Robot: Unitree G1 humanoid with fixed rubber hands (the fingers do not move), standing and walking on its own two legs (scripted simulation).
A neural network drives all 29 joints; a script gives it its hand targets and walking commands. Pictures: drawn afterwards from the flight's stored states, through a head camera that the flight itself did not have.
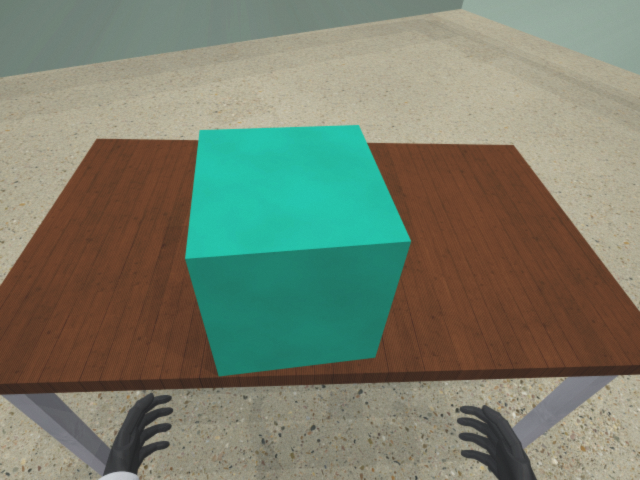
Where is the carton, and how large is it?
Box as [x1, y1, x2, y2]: [185, 125, 410, 375]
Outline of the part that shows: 358,125 217,129 199,131 185,259 218,375 351,360 375,356 410,240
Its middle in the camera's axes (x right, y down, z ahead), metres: -0.05 +0.01 +0.65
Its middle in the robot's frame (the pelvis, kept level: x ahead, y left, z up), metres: +0.50 +0.06 +0.01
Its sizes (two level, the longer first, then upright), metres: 0.282 0.264 0.285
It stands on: a table, 0.64 m high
